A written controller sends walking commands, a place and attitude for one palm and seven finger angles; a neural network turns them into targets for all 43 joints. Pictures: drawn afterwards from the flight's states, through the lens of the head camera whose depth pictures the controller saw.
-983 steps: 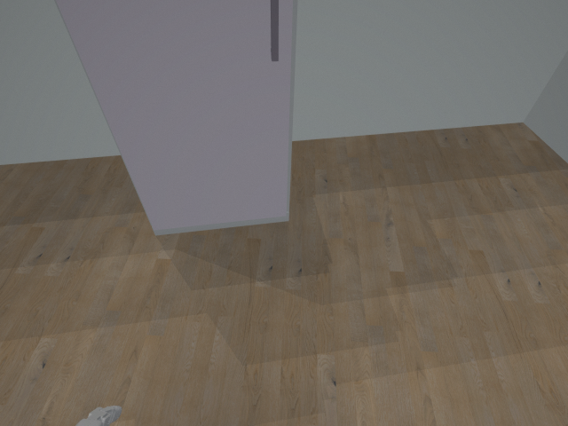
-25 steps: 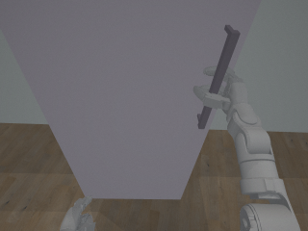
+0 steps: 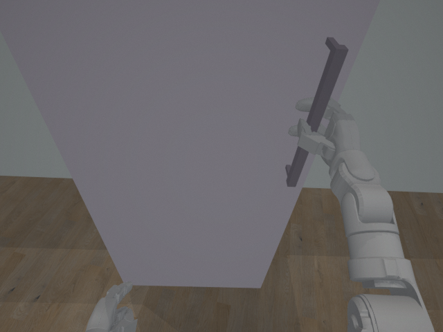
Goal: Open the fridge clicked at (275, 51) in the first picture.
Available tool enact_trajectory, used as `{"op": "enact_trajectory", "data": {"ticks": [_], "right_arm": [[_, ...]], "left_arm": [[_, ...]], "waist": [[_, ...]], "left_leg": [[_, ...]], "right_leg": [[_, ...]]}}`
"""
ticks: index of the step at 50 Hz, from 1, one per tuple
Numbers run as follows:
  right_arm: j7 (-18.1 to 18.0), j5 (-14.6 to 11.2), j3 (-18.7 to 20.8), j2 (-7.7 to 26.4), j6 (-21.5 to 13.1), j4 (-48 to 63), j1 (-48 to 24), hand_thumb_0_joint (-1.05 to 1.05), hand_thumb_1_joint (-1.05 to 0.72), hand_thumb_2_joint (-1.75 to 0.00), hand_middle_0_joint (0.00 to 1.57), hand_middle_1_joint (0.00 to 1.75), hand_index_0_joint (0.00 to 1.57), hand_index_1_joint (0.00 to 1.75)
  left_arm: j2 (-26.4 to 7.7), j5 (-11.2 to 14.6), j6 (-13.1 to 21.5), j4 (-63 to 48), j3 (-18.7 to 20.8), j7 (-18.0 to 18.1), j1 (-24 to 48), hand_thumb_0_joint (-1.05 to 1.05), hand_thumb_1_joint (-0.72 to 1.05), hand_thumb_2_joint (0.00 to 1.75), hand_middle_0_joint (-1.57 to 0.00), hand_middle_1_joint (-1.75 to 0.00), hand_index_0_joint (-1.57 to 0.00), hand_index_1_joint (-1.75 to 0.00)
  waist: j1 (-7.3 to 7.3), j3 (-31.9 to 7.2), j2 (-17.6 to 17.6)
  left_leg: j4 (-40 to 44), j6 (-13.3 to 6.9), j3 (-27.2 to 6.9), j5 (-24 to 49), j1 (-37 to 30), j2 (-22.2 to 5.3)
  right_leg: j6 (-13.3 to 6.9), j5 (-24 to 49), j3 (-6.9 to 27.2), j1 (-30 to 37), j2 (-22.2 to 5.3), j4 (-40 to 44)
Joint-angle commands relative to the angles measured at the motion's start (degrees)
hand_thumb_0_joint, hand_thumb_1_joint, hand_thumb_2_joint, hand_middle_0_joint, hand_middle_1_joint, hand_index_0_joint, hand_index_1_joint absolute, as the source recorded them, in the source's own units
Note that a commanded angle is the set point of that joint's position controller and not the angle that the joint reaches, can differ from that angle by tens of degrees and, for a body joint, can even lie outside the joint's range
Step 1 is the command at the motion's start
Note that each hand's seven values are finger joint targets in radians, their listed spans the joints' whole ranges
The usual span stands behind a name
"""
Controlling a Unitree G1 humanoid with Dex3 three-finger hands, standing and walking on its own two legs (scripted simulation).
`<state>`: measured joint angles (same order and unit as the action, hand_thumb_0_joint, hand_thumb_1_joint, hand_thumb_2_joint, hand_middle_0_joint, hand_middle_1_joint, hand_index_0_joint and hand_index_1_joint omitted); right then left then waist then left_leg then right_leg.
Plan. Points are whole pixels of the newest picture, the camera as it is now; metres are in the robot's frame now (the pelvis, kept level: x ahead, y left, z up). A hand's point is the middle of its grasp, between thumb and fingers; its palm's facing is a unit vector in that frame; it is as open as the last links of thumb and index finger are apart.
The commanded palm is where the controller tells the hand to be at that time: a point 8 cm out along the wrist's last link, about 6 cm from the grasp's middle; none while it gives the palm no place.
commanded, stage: grip the handle and tug to test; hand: right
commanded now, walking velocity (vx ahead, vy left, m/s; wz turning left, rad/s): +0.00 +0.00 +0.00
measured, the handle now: (307, 123) +0.45 -0.14 +0.19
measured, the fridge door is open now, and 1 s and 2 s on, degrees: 0 1 12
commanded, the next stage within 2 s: pull the door a little, standing still in 0.38 s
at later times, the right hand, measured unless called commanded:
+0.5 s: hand (303, 140) +0.38 -0.11 +0.20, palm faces -0.04 +1.00 -0.01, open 5.9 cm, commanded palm +0.35 -0.16 +0.20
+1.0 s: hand (304, 145) +0.37 -0.11 +0.20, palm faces -0.05 +1.00 -0.04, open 6.2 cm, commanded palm +0.30 -0.16 +0.20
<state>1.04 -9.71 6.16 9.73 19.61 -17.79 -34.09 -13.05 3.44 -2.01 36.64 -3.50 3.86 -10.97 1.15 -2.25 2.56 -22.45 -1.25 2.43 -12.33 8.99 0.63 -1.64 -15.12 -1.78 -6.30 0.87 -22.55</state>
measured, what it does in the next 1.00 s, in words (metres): shifts its weight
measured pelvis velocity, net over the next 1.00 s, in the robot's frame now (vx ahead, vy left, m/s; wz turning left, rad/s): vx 0.06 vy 0.00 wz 0.07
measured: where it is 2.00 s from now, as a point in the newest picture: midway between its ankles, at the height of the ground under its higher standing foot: outside the picture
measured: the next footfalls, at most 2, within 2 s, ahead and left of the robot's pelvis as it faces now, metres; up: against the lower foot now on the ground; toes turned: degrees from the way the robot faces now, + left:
left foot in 1.54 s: +0.16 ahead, +0.07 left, +0.00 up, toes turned +4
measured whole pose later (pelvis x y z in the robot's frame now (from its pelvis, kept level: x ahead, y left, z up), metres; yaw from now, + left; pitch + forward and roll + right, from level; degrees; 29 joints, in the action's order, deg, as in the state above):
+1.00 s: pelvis +0.06 +0.00 +0.00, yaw +4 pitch +2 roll +0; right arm 2.1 -11.7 8.9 9.6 28.7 20.8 -5.1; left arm -12.8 2.8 -6.6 30.2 -4.0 0.2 -9.3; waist 0.5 -6.6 3.6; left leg -23.7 -1.1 0.1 -14.3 9.0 1.0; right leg -1.2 -15.6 -3.4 -5.2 0.8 -24.0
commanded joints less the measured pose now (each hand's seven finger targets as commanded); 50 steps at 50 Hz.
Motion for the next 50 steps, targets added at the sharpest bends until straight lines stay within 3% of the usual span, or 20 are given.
{"op": "enact_trajectory", "data": {"ticks": [1,2,4,6,9,11,13,15,20,22,23,24,26,27,28,33,37,41,47,50], "right_arm": [[1.02,-0.98,1.19,5.44,-5.13,18.23,-23.17,0.00,-0.90,-0.90,0.45,1.40,0.45,1.40],[1.04,-1.12,2.53,6.73,-5.17,17.65,-19.83,0.00,-0.90,-0.90,0.45,1.40,0.45,1.40],[1.20,-1.35,3.24,7.18,-5.41,20.83,-18.24,0.00,-0.90,-0.90,0.45,1.40,0.45,1.40],[1.77,-1.50,2.88,6.68,-4.80,20.98,-15.90,0.00,-0.90,-0.90,0.45,1.40,0.45,1.40],[1.76,-1.50,4.61,8.43,-4.20,23.98,-12.99,0.00,-0.90,-0.90,0.45,1.40,0.45,1.40],[1.85,-1.36,3.10,6.85,-3.45,26.75,-11.77,0.00,-0.90,-0.90,0.45,1.40,0.45,1.40],[1.54,-1.42,5.18,8.70,-2.82,29.04,-7.05,0.00,-0.90,-0.90,0.45,1.40,0.45,1.40],[1.64,-1.17,3.35,7.11,-1.75,31.63,-6.02,0.00,-0.90,-0.90,0.45,1.40,0.45,1.40],[1.35,-1.07,1.57,5.35,0.51,36.92,-2.10,0.00,-0.90,-0.90,0.45,1.40,0.45,1.40],[1.23,-1.04,2.15,6.20,1.35,37.52,0.74,0.00,-0.90,-0.90,0.45,1.40,0.45,1.40],[1.10,-1.01,2.95,7.04,1.66,38.77,0.86,0.00,-0.90,-0.90,0.45,1.40,0.45,1.40],[1.32,-1.00,0.73,4.85,2.13,39.65,0.55,0.00,-0.90,-0.90,0.45,1.40,0.45,1.40],[0.87,-0.87,2.35,7.27,2.99,37.27,-4.86,0.00,-0.90,-0.90,0.45,1.40,0.45,1.40],[0.59,-0.76,2.77,8.28,3.21,35.06,-7.88,0.00,-0.90,-0.90,0.45,1.40,0.45,1.40],[0.48,-0.78,3.15,7.86,3.66,34.77,-7.54,0.00,-0.90,-0.90,0.45,1.40,0.45,1.40],[0.92,-1.22,2.68,6.71,4.59,38.06,0.12,0.00,-0.90,-0.90,0.45,1.40,0.45,1.40],[1.70,-1.65,3.36,7.09,4.42,40.39,7.24,0.00,-0.90,-0.90,0.45,1.40,0.45,1.40],[2.65,-1.94,2.92,6.35,4.38,45.85,12.61,0.00,-0.90,-0.90,0.45,1.40,0.45,1.40],[3.33,-2.33,4.48,7.89,5.12,56.63,26.00,0.00,-0.90,-0.90,0.45,1.40,0.45,1.40],[3.78,-2.85,4.04,7.18,5.20,63.01,33.00,0.00,-0.90,-0.90,0.45,1.40,0.45,1.40]], "left_arm": [[-5.69,-0.33,3.13,-9.82,2.18,-0.29,7.63,0.00,0.90,0.90,-0.20,-0.30,-0.20,-0.30],[-5.88,-0.22,2.95,-10.17,2.34,-0.41,7.75,0.00,0.90,0.90,-0.20,-0.30,-0.20,-0.30],[-5.84,-0.39,2.88,-10.66,2.26,-0.63,7.82,0.00,0.90,0.90,-0.20,-0.30,-0.20,-0.30],[-5.99,-0.24,2.56,-10.91,2.15,-0.75,8.19,0.00,0.90,0.90,-0.20,-0.30,-0.20,-0.30],[-6.00,-0.19,2.19,-11.71,2.28,-0.78,9.06,0.00,0.90,0.90,-0.20,-0.30,-0.20,-0.30],[-5.86,-0.20,2.16,-12.09,2.28,-0.98,9.09,0.00,0.90,0.90,-0.20,-0.30,-0.20,-0.30],[-5.94,-0.26,1.81,-12.63,2.42,-1.23,9.34,0.00,0.90,0.90,-0.20,-0.30,-0.20,-0.30],[-5.79,-0.29,1.56,-12.85,2.39,-1.42,9.45,0.00,0.90,0.90,-0.20,-0.30,-0.20,-0.30],[-5.72,-0.52,1.26,-13.27,2.57,-1.92,9.48,0.00,0.90,0.90,-0.20,-0.30,-0.20,-0.30],[-6.09,-0.68,0.86,-13.31,2.59,-2.11,9.50,0.00,0.90,0.90,-0.20,-0.30,-0.20,-0.30],[-5.93,-0.60,0.75,-13.33,2.65,-2.11,9.50,0.00,0.90,0.90,-0.20,-0.30,-0.20,-0.30],[-5.77,-0.65,0.77,-13.44,2.51,-2.20,9.80,0.00,0.90,0.90,-0.20,-0.30,-0.20,-0.30],[-6.01,-0.63,0.56,-12.30,2.42,-1.81,9.48,0.00,0.90,0.90,-0.20,-0.30,-0.20,-0.30],[-6.36,-0.69,0.32,-11.52,2.45,-1.43,9.22,0.00,0.90,0.90,-0.20,-0.30,-0.20,-0.30],[-6.11,-0.71,0.41,-11.80,2.43,-1.33,9.60,0.00,0.90,0.90,-0.20,-0.30,-0.20,-0.30],[-5.51,-0.85,-0.07,-12.86,2.10,-1.75,10.05,0.00,0.90,0.90,-0.20,-0.30,-0.20,-0.30],[-5.61,-0.90,-0.65,-13.84,2.03,-2.17,10.89,0.00,0.90,0.90,-0.20,-0.30,-0.20,-0.30],[-5.15,-0.92,-0.92,-15.05,1.62,-2.59,11.86,0.00,0.90,0.90,-0.20,-0.30,-0.20,-0.30],[-5.15,-0.72,-1.39,-17.29,1.91,-3.65,12.13,0.00,0.90,0.90,-0.20,-0.30,-0.20,-0.30],[-4.62,-0.52,-1.04,-18.19,1.79,-4.21,12.85,0.00,0.90,0.90,-0.20,-0.30,-0.20,-0.30]], "waist": [[0.52,-18.83,-2.24],[1.24,-18.47,-3.94],[1.45,-19.15,-4.38],[1.35,-17.25,-5.61],[2.01,-16.95,-4.70],[1.88,-17.69,-3.69],[2.84,-18.49,-2.46],[2.52,-18.64,-1.79],[2.33,-18.97,-2.17],[2.72,-18.64,-3.35],[2.59,-19.04,-3.46],[2.28,-18.81,-2.96],[1.61,-17.98,-2.44],[0.98,-16.46,-4.15],[1.23,-16.54,-4.08],[2.54,-20.23,-1.64],[3.29,-19.28,-6.05],[3.41,-17.81,-5.14],[4.61,-19.90,-3.63],[4.61,-18.24,-2.86]], "left_leg": [[-0.40,-1.28,-0.47,24.39,-8.33,-0.49],[-0.42,-1.28,-0.28,24.62,-8.84,-0.38],[-0.74,-1.26,-0.34,26.56,-10.33,-0.51],[-0.57,-1.08,-0.24,26.21,-9.86,-0.44],[-0.37,-1.11,-0.63,26.18,-10.68,-0.51],[-0.86,-1.13,-0.49,28.07,-10.80,-0.51],[-1.10,-1.19,-0.56,29.60,-11.98,-0.62],[-1.60,-1.06,-0.48,31.64,-11.80,-0.66],[-2.38,-0.83,-0.26,34.83,-11.53,-0.66],[-2.56,-0.76,-0.20,35.79,-12.00,-0.67],[-2.65,-0.72,-0.24,36.41,-12.11,-0.72],[-2.78,-0.59,-0.21,36.54,-11.52,-0.74],[-2.34,-0.73,-0.24,34.89,-10.22,-0.52],[-1.65,-0.69,-0.26,33.67,-9.42,-0.36],[-1.75,-0.70,-0.31,33.78,-9.59,-0.39],[-3.49,-0.67,-0.11,39.04,-12.18,-1.10],[-3.60,-0.56,-0.13,39.14,-12.94,-1.09],[-3.62,-0.47,-0.34,38.46,-12.24,-1.17],[-5.54,-0.15,-0.40,44.56,-13.68,-1.63],[-5.47,-0.11,-0.19,40.85,-11.73,-1.37]], "right_leg": [[0.42,24.83,1.30,5.31,-0.80,0.44],[0.53,25.54,1.42,5.08,-0.99,0.45],[0.54,26.75,1.20,4.71,-1.06,0.59],[0.35,25.46,0.93,3.73,-1.13,0.77],[0.26,25.35,0.60,3.50,-1.22,1.07],[0.46,27.95,0.67,4.47,-1.34,0.70],[0.70,29.99,0.46,4.49,-1.46,0.55],[0.83,32.53,0.29,5.14,-1.60,0.04],[1.04,37.88,0.65,6.29,-1.95,-0.90],[0.98,38.19,0.60,5.72,-1.98,-1.06],[1.06,39.37,0.71,5.88,-2.15,-1.16],[0.88,39.06,0.59,6.05,-1.98,-1.34],[1.11,37.67,0.77,6.11,-1.79,-1.37],[0.95,35.20,0.62,5.85,-1.66,-1.19],[0.56,34.47,0.61,5.34,-1.50,-1.19],[0.91,41.02,0.83,6.10,-1.41,-2.17],[0.47,38.17,1.00,4.23,-1.51,-1.88],[0.25,36.38,1.01,3.39,-1.46,-1.74],[0.36,43.24,1.24,3.07,-2.01,-3.63],[0.34,40.16,1.51,2.06,-2.03,-3.42]]}}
